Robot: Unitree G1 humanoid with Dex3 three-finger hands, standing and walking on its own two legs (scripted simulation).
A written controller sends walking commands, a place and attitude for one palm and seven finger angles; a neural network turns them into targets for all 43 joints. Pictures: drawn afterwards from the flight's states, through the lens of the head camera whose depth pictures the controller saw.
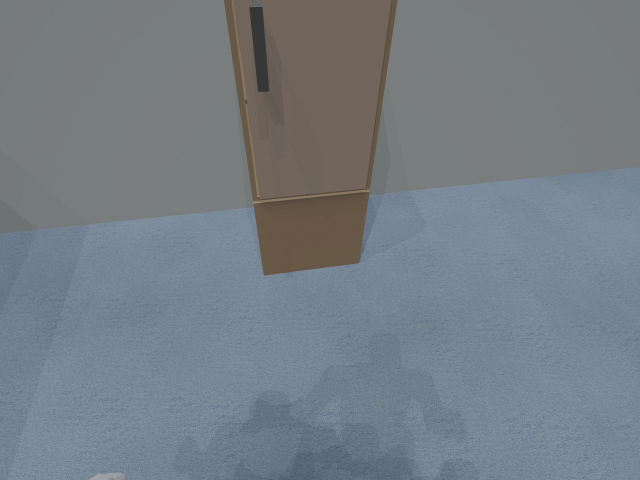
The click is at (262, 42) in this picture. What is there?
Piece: cupboard door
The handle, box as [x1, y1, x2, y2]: [249, 0, 268, 91]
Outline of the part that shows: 252,0 252,2 249,3 257,86 258,91 267,91 268,81 261,3 257,3 256,0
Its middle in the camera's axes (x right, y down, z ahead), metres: -0.14 -0.43 +0.87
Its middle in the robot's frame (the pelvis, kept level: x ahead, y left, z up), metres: +0.95 +0.19 +0.13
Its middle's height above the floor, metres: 0.90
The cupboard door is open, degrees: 0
